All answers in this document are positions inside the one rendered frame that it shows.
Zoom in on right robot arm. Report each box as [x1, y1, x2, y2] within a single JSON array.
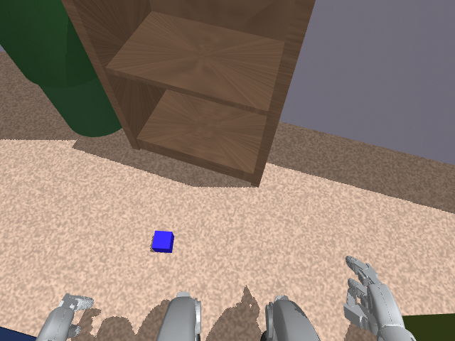
[[377, 326, 416, 341]]

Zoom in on right robot hand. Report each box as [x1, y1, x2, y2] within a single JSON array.
[[343, 256, 405, 336]]

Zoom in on bookshelf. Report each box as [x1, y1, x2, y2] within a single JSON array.
[[61, 0, 316, 187]]

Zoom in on potted plant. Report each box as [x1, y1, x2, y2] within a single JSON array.
[[0, 0, 122, 137]]

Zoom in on left robot hand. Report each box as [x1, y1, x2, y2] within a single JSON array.
[[36, 293, 94, 341]]

